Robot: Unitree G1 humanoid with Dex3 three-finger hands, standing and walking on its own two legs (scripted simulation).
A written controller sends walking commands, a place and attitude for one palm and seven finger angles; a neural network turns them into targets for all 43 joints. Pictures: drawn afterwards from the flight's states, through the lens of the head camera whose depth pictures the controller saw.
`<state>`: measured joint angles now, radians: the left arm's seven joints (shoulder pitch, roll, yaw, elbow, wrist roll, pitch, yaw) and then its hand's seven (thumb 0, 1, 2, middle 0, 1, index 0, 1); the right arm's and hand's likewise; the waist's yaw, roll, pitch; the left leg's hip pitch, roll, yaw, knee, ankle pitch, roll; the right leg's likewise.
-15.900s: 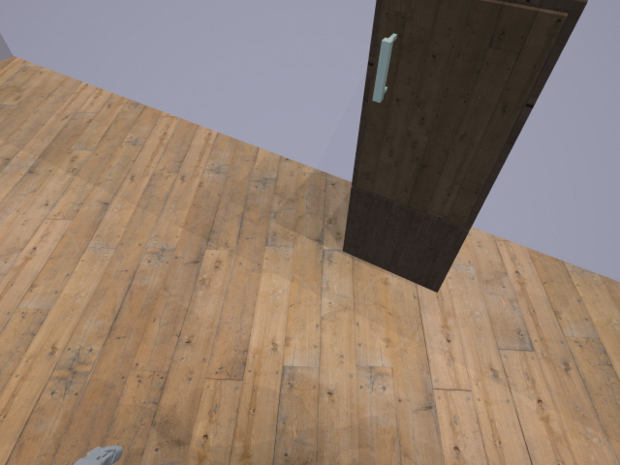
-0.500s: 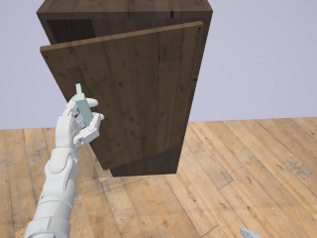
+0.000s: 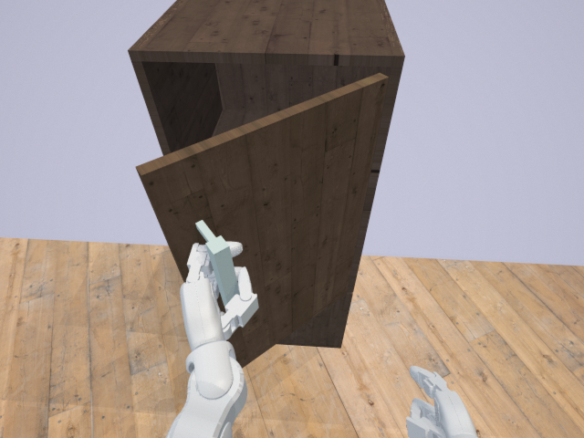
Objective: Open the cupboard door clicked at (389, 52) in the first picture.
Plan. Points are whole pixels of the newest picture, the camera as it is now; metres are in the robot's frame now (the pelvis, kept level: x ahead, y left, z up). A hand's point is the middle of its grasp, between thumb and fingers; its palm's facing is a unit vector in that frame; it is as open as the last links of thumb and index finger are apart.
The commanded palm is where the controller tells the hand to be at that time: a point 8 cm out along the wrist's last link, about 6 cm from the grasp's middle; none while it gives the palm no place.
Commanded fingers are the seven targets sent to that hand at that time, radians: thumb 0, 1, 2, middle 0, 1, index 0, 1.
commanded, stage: pull the door open along its arc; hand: left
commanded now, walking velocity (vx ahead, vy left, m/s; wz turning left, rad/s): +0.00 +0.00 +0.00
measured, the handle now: (219, 269) +0.32 +0.12 +0.08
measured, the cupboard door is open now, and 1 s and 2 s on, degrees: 41 43 50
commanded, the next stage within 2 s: open thumb and fingers to let go in 0.14 s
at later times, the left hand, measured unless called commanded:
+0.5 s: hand (255, 308) +0.26 +0.06 +0.08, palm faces +0.35 -0.94 -0.01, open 7.3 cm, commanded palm +0.22 +0.09 +0.08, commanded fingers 0.00 -0.08 0.48 -0.33 -1.25 -0.33 -1.25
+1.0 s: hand (251, 309) +0.26 +0.07 +0.08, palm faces +0.30 -0.95 -0.02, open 14.8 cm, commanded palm +0.22 +0.08 +0.08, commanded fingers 0.00 -0.50 0.30 -0.16 -0.35 -0.16 -0.35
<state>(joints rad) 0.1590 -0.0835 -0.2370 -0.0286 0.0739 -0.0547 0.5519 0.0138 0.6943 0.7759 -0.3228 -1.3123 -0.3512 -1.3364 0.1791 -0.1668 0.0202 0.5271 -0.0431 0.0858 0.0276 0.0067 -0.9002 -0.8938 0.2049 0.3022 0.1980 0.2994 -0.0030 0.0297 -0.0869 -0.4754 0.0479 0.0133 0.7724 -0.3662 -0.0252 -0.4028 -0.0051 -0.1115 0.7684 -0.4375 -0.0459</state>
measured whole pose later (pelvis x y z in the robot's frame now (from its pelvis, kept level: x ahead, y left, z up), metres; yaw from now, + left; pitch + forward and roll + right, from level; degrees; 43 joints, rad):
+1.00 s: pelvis -0.01 +0.01 -0.01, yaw +0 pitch +4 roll +0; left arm 0.20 -0.05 -0.31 -0.08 0.07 -0.04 0.55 -0.01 -0.47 0.31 -0.25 -0.81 -0.26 -0.81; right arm 0.18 -0.18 0.02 0.54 -0.03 0.02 0.04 0.01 -0.90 -0.89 0.20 0.30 0.20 0.30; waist 0.00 0.04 -0.08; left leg -0.51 0.04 0.00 0.83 -0.38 -0.02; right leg -0.43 -0.01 -0.12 0.82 -0.45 -0.04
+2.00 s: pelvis -0.01 +0.01 -0.01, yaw -1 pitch +5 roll +0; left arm 0.57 0.09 -0.24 -0.36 -0.03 -0.21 0.06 -0.01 -0.50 0.30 -0.19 -0.32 -0.20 -0.32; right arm 0.25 -0.21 0.02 0.39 0.00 -0.04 0.03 0.01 -0.90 -0.89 0.20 0.30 0.20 0.30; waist 0.00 0.03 -0.07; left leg -0.56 0.04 0.02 0.88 -0.41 -0.01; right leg -0.50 -0.01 -0.09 0.88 -0.48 -0.04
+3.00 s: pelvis -0.01 +0.03 -0.01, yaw +0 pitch +4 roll -2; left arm 0.65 0.24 0.06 -0.55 -0.20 -0.08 -0.12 -0.01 -0.45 0.32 -0.16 -0.30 -0.16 -0.30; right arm 0.28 -0.22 0.04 0.44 0.05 -0.14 -0.06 0.01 -0.90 -0.89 0.20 0.30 0.20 0.30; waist 0.04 0.06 -0.10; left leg -0.53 0.03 0.01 0.87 -0.41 0.01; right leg -0.43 -0.01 -0.10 0.82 -0.45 -0.01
